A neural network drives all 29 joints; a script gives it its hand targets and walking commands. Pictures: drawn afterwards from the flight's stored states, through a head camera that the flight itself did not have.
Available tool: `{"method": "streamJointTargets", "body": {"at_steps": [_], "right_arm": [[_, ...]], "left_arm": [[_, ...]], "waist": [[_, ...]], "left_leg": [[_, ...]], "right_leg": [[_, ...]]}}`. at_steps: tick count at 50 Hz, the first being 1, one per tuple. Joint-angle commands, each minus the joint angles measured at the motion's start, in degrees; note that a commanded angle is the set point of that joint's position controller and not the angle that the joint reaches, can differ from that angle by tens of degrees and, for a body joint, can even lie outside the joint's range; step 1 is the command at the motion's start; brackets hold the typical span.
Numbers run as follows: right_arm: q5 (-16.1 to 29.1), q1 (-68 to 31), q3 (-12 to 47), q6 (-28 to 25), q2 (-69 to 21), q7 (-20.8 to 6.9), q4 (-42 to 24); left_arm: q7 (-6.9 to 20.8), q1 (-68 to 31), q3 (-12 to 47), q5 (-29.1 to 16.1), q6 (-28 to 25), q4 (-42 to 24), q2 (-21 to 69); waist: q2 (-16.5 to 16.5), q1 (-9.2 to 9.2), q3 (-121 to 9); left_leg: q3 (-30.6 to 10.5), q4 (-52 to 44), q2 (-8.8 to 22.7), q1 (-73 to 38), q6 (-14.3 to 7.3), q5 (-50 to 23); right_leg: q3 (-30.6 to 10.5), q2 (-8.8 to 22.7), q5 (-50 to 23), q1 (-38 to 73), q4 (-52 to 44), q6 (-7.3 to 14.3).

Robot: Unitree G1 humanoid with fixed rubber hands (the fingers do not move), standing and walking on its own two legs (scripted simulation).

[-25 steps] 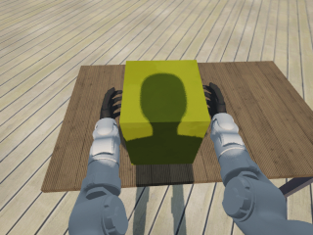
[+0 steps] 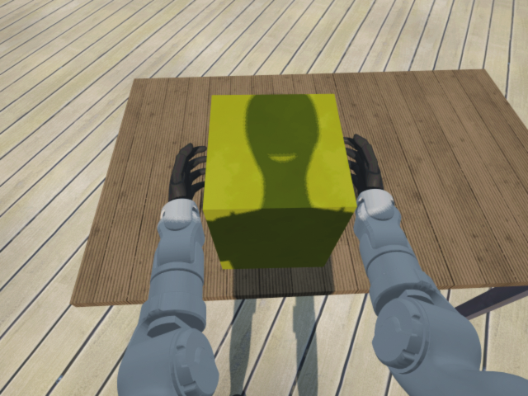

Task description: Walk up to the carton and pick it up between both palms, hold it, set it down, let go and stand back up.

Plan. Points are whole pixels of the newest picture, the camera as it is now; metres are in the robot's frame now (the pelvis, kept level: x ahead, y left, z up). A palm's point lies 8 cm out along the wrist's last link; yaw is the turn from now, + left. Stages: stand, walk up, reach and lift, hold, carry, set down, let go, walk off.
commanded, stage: set down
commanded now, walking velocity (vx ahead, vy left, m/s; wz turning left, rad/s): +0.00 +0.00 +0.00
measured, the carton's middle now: (273, 189) +0.45 +0.07 -0.01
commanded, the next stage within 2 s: none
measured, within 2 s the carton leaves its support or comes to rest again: rests again in 0.54 s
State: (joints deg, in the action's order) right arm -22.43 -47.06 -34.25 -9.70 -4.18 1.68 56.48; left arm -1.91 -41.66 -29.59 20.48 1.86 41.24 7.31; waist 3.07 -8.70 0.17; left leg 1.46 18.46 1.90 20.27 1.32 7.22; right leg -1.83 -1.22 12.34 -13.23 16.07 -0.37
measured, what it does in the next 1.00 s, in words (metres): stands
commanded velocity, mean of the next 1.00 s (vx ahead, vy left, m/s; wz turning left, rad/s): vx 0.00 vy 0.00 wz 0.00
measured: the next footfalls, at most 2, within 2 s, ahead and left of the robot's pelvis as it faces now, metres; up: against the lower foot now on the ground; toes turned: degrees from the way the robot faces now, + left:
none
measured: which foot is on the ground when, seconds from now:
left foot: down 0.00-1.00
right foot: down 0.00-1.00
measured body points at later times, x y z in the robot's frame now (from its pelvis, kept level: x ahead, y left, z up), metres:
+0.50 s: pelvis -0.01 +0.01 +0.00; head +0.07 +0.03 +0.44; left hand +0.38 +0.22 +0.04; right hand +0.44 -0.07 +0.05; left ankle +0.00 +0.13 -0.75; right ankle -0.06 -0.11 -0.75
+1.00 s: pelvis -0.01 +0.00 +0.00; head +0.07 +0.03 +0.44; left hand +0.38 +0.22 +0.04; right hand +0.44 -0.07 +0.04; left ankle +0.00 +0.13 -0.75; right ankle -0.06 -0.11 -0.75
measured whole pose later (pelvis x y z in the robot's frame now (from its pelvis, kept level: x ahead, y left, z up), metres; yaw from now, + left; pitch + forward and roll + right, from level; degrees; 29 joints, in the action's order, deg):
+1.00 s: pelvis -0.01 +0.00 +0.00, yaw +0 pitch +10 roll +0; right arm -27.8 -47.6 -40.6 -11.8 -5.4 -0.7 56.5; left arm -1.5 -41.7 -33.1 22.9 -1.5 42.0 9.1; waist 3.1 -9.1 0.1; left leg 1.5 18.5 1.9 21.7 0.8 6.7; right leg -1.5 -1.2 11.6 -14.6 16.1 -0.3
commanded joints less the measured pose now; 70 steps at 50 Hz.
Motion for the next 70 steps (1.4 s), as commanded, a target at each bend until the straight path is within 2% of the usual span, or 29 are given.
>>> {"method": "streamJointTargets", "body": {"at_steps": [1, 6, 7, 8, 13, 15, 18, 19, 21, 23, 30, 31, 33, 34, 35, 38, 40, 42, 43, 46, 48, 51, 55, 57, 60, 62, 63, 66, 70], "right_arm": [[-8.30, -33.90, 12.10, -6.74, -28.74, -8.03, 1.34], [-9.49, -32.30, 10.12, -6.60, -27.78, -8.34, 2.47], [-9.95, -33.01, 10.24, -6.31, -27.82, -8.51, 2.50], [-9.71, -32.65, 9.20, -5.88, -26.82, -8.67, 2.70], [-10.48, -32.24, 7.51, -5.97, -26.30, -9.13, 3.24], [-10.85, -31.12, 7.71, -5.30, -26.12, -9.40, 2.35], [-11.02, -31.01, 6.03, -4.79, -25.54, -9.77, 3.29], [-11.17, -31.49, 6.06, -5.11, -25.61, -9.87, 2.34], [-11.52, -31.29, 5.47, -4.48, -25.88, -9.59, 3.48], [-11.02, -31.24, 6.49, -4.73, -26.19, -10.08, 2.14], [-12.30, -30.43, 5.03, -4.12, -26.06, -9.81, 2.32], [-12.58, -30.47, 5.38, -4.23, -26.53, -9.93, 1.40], [-12.22, -30.90, 5.08, -4.33, -25.85, -10.04, 2.37], [-13.14, -30.91, 5.23, -4.69, -26.85, -9.89, 1.47], [-12.76, -30.21, 4.95, -4.50, -26.59, -9.91, 2.11], [-12.76, -28.53, 5.33, -4.15, -26.80, -9.95, 2.10], [-12.56, -29.02, 5.37, -4.03, -26.52, -10.12, 2.18], [-13.39, -28.11, 4.76, -3.58, -26.65, -9.86, 2.43], [-14.06, -28.23, 4.65, -3.76, -27.20, -9.86, 1.00], [-13.22, -28.55, 4.92, -3.63, -26.95, -10.02, 1.31], [-13.28, -27.76, 5.48, -3.87, -27.09, -9.88, 1.24], [-12.24, -27.76, 7.01, -3.77, -27.02, -9.96, 1.34], [-12.78, -26.96, 5.55, -3.00, -26.57, -9.84, 2.30], [-12.65, -26.52, 6.08, -3.06, -27.14, -10.09, 1.00], [-12.07, -26.71, 7.49, -2.84, -27.92, -9.89, 0.48], [-12.51, -26.34, 7.22, -3.50, -27.14, -9.78, 0.02], [-12.51, -25.96, 7.37, -3.46, -27.26, -9.67, 0.36], [-11.95, -25.82, 7.06, -3.80, -27.04, -9.57, 0.08], [-12.05, -24.58, 7.02, -3.06, -24.50, -9.09, 0.79]], "left_arm": [[3.91, -34.11, 12.08, 2.92, -6.57, -0.04, 24.38], [3.71, -32.97, 11.65, 3.30, -6.97, 1.49, 23.70], [3.72, -31.83, 10.67, 3.75, -6.77, 1.45, 23.46], [3.83, -32.31, 10.44, 3.65, -6.31, 2.02, 23.06], [3.24, -32.79, 9.83, 4.27, -6.65, 1.10, 23.21], [3.31, -31.39, 9.18, 4.38, -6.00, 1.39, 23.13], [2.92, -32.47, 9.58, 4.49, -5.93, -0.30, 22.61], [2.81, -32.38, 8.87, 5.12, -5.98, -0.44, 22.85], [2.98, -32.75, 8.05, 5.40, -5.66, 0.09, 21.75], [2.96, -31.59, 7.93, 5.01, -5.94, 0.70, 21.91], [3.47, -31.10, 6.86, 5.67, -5.87, 1.14, 21.27], [3.58, -29.78, 6.03, 6.30, -6.04, 2.52, 21.94], [3.52, -31.31, 6.83, 5.89, -6.35, 1.53, 21.50], [3.58, -30.14, 6.07, 5.96, -6.64, 1.81, 22.29], [3.60, -30.80, 6.02, 6.02, -6.71, 1.55, 22.22], [3.98, -29.59, 5.52, 6.33, -6.90, 1.70, 21.30], [4.01, -29.95, 5.65, 6.34, -6.82, 1.44, 21.29], [4.22, -28.75, 4.50, 6.69, -6.56, 2.01, 20.97], [4.39, -29.32, 4.19, 6.90, -6.86, 1.76, 21.14], [4.31, -28.96, 4.34, 6.75, -6.62, 1.99, 21.43], [4.35, -27.60, 3.70, 6.68, -7.22, 2.16, 20.48], [4.68, -26.80, 3.82, 7.03, -7.15, 2.57, 21.15], [4.54, -26.68, 3.44, 7.02, -6.99, 2.25, 21.09], [4.82, -25.06, 2.72, 7.47, -6.75, 3.08, 20.77], [5.44, -25.16, 2.11, 7.57, -7.16, 3.69, 20.67], [5.32, -25.69, 3.38, 6.98, -7.88, 2.19, 20.75], [5.49, -24.61, 2.87, 7.11, -7.73, 2.98, 20.24], [5.28, -25.10, 3.10, 6.98, -8.23, 3.23, 20.19], [5.26, -23.93, 1.85, 7.32, -8.23, 3.37, 18.01]], "waist": [[-3.39, -1.54, -45.54], [-3.87, -1.35, -44.92], [-2.80, -2.15, -43.78], [-3.03, -1.45, -42.22], [-3.15, -1.33, -41.76], [-2.86, -1.93, -40.74], [-4.26, -0.92, -40.70], [-3.65, -1.42, -41.27], [-2.60, -1.26, -39.64], [-2.74, -2.32, -39.73], [-1.35, -0.78, -37.99], [-1.62, -1.71, -38.41], [-2.54, -1.01, -38.80], [-0.76, -1.64, -39.05], [-2.00, -1.34, -38.67], [-1.22, -1.30, -37.51], [-2.24, -0.83, -36.90], [-1.86, -1.29, -35.75], [-0.50, -0.76, -36.12], [-1.21, -0.80, -36.32], [0.10, -1.01, -35.75], [-1.13, -1.73, -35.42], [-0.77, -0.29, -34.90], [-0.99, -1.53, -34.03], [0.21, -1.73, -33.71], [-1.29, -0.72, -34.81], [-0.27, -0.93, -33.64], [-1.29, -0.93, -35.89], [-0.32, -0.73, -34.56]], "left_leg": [[7.43, 8.56, 1.20, -22.54, 1.48, -45.99], [7.88, 7.58, 1.08, -22.18, 1.31, -42.52], [8.20, 7.21, 1.02, -21.82, 1.20, -41.76], [7.97, 6.58, 1.16, -22.74, 1.11, -40.44], [7.43, 7.14, 1.29, -23.94, 1.21, -41.07], [7.96, 6.24, 1.20, -22.83, 0.85, -37.76], [7.91, 6.22, 1.06, -23.72, 1.07, -36.81], [7.90, 6.55, 1.17, -24.51, 1.09, -38.16], [8.41, 5.75, 0.99, -22.90, 0.51, -34.31], [8.08, 6.15, 1.10, -22.25, 0.50, -35.73], [8.50, 5.53, 0.54, -20.27, -0.06, -33.78], [8.60, 5.45, 0.70, -19.98, 0.05, -34.01], [8.47, 5.64, 0.63, -20.08, 0.17, -33.31], [8.49, 6.18, 0.80, -19.30, -0.19, -34.24], [8.37, 5.94, 0.37, -19.12, 0.05, -34.14], [8.85, 5.20, 0.33, -17.81, -0.36, -31.28], [8.61, 5.01, 0.40, -18.21, -0.11, -32.30], [9.03, 4.95, 0.18, -17.25, -0.50, -31.11], [8.75, 5.03, 0.14, -15.79, -0.86, -29.13], [8.56, 5.21, 0.34, -16.66, -0.73, -31.24], [8.85, 5.39, 0.30, -16.53, -1.05, -31.15], [8.49, 5.47, 0.19, -16.30, -1.00, -33.13], [8.35, 5.53, -0.03, -17.20, -0.71, -32.54], [8.76, 5.37, -0.12, -15.69, -0.98, -31.69], [8.91, 5.21, -0.37, -13.50, -1.49, -32.10], [8.71, 5.66, -0.28, -14.03, -0.97, -33.11], [8.52, 5.75, -0.38, -14.58, -1.27, -33.03], [8.26, 6.27, -0.10, -15.24, -0.87, -35.81], [8.30, 6.27, -0.27, -14.39, -1.02, -35.46]], "right_leg": [[8.50, -0.52, -24.60, -3.90, 1.58, -0.67], [8.64, -0.43, -20.25, -5.26, 0.68, -0.12], [8.77, -0.44, -20.18, -4.56, 0.47, -0.32], [8.89, -0.55, -18.42, -5.58, 0.04, -0.15], [9.24, -0.78, -15.31, -8.08, -0.58, 0.15], [8.87, -0.58, -14.56, -7.01, -0.76, 0.52], [9.02, -0.50, -11.61, -8.74, -1.05, 0.63], [9.01, -0.68, -11.66, -8.85, -1.44, 0.68], [8.55, -0.19, -11.13, -6.39, -1.46, 0.40], [8.88, -0.25, -12.06, -6.65, -0.65, 0.25], [8.21, -0.14, -12.67, -5.71, -1.06, 0.29], [8.33, -0.13, -12.98, -4.83, -0.53, 0.10], [8.24, 0.10, -11.56, -6.23, -0.65, 0.13], [7.94, 0.00, -13.32, -5.86, -0.16, 0.06], [8.10, 0.15, -12.91, -5.66, -0.39, 0.14], [7.87, 0.32, -13.31, -4.19, -0.17, -0.19], [7.96, 0.41, -12.93, -4.24, 0.11, -0.19], [7.75, 0.47, -12.55, -4.09, -0.19, -0.39], [7.60, 0.36, -12.72, -3.49, 0.14, -0.50], [7.81, 0.11, -12.59, -4.18, 0.60, -0.52], [7.36, 0.21, -13.27, -3.58, 0.89, -0.76], [7.19, 0.56, -15.05, -3.30, 0.96, -0.76], [7.18, -0.04, -12.38, -4.77, 0.41, -0.45], [7.14, 0.11, -13.06, -3.88, 1.06, -0.59], [6.79, 0.36, -15.99, -1.97, 1.64, -1.18], [6.94, 0.21, -16.86, -2.24, 2.20, -1.21], [6.85, 0.15, -16.37, -2.69, 1.64, -1.26], [7.04, -0.01, -16.63, -4.09, 1.99, -1.36], [6.71, -0.19, -17.48, -2.07, 2.15, -1.19]]}}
